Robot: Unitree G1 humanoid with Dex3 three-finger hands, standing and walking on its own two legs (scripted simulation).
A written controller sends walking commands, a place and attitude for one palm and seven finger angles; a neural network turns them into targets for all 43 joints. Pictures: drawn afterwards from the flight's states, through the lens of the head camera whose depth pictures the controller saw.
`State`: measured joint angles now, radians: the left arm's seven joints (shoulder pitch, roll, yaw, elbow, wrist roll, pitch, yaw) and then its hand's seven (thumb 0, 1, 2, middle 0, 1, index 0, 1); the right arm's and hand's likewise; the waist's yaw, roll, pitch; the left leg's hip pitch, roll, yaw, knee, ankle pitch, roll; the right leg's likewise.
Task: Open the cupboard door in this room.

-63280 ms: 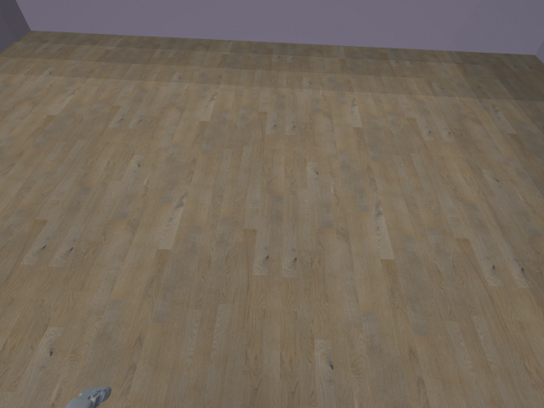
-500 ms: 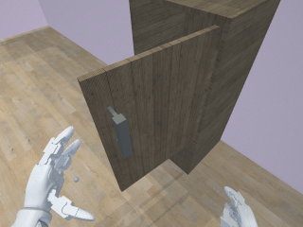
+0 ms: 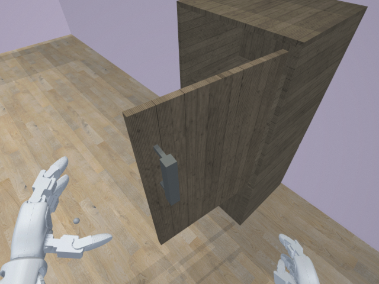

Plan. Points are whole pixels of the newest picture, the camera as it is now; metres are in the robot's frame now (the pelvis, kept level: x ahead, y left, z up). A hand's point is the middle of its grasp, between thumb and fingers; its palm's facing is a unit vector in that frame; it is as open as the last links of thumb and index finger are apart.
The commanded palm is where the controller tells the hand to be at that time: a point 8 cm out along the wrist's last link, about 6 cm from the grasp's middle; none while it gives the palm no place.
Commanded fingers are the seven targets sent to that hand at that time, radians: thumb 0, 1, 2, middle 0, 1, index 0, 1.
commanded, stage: draw the hand back to the body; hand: left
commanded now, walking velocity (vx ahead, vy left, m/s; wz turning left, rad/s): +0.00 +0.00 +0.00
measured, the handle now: (165, 175) +0.33 +0.09 +0.06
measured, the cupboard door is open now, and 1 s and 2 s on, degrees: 83 83 83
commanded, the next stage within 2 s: step back with the hand held close in 0.82 s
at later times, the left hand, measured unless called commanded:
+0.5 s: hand (47, 182) +0.22 +0.26 +0.17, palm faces +0.43 -0.80 -0.42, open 8.4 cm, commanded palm +0.17 +0.30 +0.18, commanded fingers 0.00 0.90 0.90 -0.20 -0.30 -0.20 -0.30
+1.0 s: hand (62, 189) +0.22 +0.23 +0.16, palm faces +0.42 -0.81 -0.41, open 7.4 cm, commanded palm +0.16 +0.27 +0.18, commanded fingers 0.00 0.90 0.90 -0.20 -0.30 -0.20 -0.30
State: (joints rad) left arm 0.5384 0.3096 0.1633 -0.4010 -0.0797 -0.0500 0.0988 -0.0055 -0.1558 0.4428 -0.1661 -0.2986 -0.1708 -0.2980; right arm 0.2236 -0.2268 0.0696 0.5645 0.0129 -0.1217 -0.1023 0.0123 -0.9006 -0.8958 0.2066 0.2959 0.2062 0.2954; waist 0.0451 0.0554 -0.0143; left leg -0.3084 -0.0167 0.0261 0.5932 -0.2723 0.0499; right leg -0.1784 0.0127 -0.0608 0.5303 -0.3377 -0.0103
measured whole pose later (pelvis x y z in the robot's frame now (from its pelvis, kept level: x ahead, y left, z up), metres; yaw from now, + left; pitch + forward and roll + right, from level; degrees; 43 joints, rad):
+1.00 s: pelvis +0.02 -0.03 +0.01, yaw -1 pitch -3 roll +0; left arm 0.47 0.35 0.34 -0.38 -0.08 -0.08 0.10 0.02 0.89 0.89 -0.21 -0.30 -0.21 -0.30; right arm 0.18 -0.24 0.02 0.63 0.01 -0.05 -0.08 0.01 -0.90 -0.90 0.21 0.30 0.21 0.30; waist 0.05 0.07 0.02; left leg -0.16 0.01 0.03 0.42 -0.21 0.01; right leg -0.02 0.04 -0.05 0.34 -0.27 -0.04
